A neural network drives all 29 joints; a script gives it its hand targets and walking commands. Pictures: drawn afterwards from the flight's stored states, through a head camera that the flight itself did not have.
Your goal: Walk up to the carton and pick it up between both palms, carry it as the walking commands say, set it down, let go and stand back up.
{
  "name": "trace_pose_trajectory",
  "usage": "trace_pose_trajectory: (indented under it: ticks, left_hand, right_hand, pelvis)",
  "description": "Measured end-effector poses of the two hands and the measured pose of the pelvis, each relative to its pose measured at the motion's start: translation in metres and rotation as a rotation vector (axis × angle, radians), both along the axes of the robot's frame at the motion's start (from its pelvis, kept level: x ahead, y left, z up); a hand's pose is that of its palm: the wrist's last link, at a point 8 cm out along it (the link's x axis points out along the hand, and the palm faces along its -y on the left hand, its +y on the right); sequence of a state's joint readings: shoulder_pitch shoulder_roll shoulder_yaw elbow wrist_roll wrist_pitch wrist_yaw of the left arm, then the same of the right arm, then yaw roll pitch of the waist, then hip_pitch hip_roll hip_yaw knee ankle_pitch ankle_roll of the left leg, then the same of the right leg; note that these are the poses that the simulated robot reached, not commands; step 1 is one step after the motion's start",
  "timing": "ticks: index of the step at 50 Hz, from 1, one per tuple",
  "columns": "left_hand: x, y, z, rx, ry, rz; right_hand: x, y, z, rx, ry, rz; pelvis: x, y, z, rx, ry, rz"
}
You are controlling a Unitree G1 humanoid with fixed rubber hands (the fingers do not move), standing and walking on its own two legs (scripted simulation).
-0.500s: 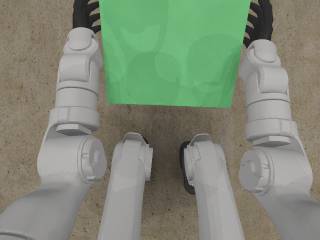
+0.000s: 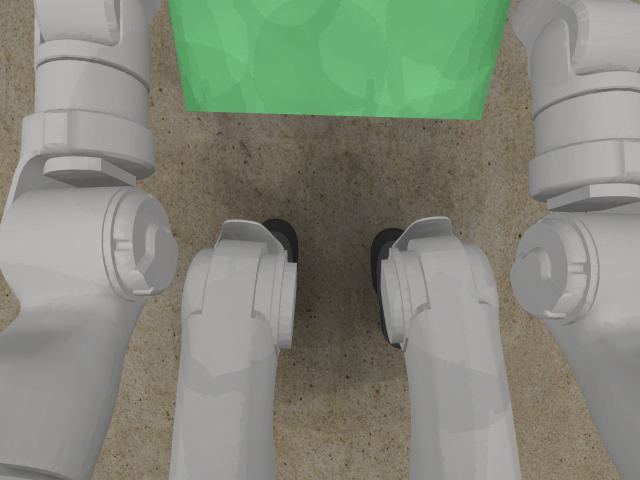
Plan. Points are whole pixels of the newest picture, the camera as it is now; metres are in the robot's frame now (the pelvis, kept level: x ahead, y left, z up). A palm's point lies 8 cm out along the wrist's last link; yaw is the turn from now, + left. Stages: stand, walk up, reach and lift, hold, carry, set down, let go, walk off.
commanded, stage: set down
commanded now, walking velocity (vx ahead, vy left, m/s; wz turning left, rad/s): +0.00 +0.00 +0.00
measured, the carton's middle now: out of the picture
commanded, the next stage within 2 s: none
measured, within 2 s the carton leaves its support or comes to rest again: rests again in 1.24 s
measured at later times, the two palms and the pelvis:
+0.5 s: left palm out of the picture +0.60 +0.18 -0.15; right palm out of the picture +0.58 -0.17 -0.15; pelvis +0.04 +0.00 -0.02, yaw -1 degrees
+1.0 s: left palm out of the picture +0.60 +0.18 -0.16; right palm out of the picture +0.59 -0.17 -0.16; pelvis +0.04 +0.00 -0.02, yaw -1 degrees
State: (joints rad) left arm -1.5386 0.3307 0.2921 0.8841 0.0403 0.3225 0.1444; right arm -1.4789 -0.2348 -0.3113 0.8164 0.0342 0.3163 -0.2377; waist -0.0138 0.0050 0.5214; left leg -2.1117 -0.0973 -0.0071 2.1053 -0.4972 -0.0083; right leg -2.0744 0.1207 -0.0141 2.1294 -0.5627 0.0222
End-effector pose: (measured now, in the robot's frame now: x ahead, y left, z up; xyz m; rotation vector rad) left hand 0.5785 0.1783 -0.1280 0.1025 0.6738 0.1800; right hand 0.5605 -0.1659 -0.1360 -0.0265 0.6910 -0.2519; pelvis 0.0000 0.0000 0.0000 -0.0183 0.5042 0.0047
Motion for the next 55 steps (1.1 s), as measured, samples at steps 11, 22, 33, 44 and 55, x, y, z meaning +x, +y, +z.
trace_pose_trajectory:
  ticks: [11, 22, 33, 44, 55]
  left_hand:
    - [0.015, 0.0, -0.014, -0.035, -0.028, -0.025]
    - [0.017, 0.004, -0.019, -0.068, -0.001, -0.06]
    - [0.021, 0.005, -0.029, -0.109, -0.027, -0.036]
    - [0.023, 0.006, -0.03, -0.102, -0.022, -0.042]
    - [0.026, 0.007, -0.038, -0.106, -0.018, -0.038]
  right_hand:
    - [0.019, -0.001, -0.007, -0.013, 0.016, 0.046]
    - [0.019, -0.004, -0.016, 0.067, -0.002, 0.04]
    - [0.024, -0.005, -0.021, 0.052, -0.002, 0.044]
    - [0.024, -0.006, -0.024, 0.065, -0.017, 0.039]
    - [0.027, -0.006, -0.032, 0.063, -0.021, 0.048]
  pelvis:
    - [0.012, -0.002, -0.024, 0.003, 0.04, -0.015]
    - [0.034, 0.0, -0.024, 0.003, 0.181, -0.018]
    - [0.045, 0.001, -0.02, -0.001, 0.231, -0.025]
    - [0.042, 0.001, -0.022, 0.005, 0.211, -0.021]
    - [0.045, 0.0, -0.025, 0.008, 0.201, -0.023]
